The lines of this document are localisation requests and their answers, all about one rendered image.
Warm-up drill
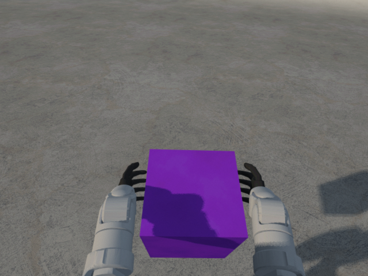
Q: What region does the robot left hand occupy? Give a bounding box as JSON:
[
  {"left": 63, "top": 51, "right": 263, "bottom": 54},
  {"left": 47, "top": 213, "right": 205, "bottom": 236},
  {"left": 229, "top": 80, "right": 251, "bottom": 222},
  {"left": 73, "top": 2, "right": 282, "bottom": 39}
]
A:
[{"left": 118, "top": 162, "right": 147, "bottom": 201}]

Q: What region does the carton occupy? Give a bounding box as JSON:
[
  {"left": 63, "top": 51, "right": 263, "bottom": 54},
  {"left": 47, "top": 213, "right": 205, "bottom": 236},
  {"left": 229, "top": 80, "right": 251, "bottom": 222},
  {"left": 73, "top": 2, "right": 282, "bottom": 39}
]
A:
[{"left": 140, "top": 149, "right": 248, "bottom": 258}]

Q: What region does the robot left forearm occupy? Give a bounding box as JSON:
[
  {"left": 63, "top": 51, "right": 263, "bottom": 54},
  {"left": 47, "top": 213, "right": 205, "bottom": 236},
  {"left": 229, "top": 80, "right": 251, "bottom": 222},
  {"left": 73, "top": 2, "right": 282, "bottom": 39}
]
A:
[{"left": 82, "top": 185, "right": 136, "bottom": 276}]

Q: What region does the robot right hand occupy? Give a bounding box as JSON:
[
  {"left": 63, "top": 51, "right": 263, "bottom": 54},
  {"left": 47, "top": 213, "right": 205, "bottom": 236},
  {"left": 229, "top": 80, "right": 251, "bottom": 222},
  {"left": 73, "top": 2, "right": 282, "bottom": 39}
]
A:
[{"left": 238, "top": 163, "right": 265, "bottom": 203}]

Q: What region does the robot right forearm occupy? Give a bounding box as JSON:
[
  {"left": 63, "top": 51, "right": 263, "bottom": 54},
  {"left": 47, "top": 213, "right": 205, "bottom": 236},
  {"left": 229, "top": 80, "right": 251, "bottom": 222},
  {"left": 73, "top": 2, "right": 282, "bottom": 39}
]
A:
[{"left": 249, "top": 186, "right": 306, "bottom": 276}]

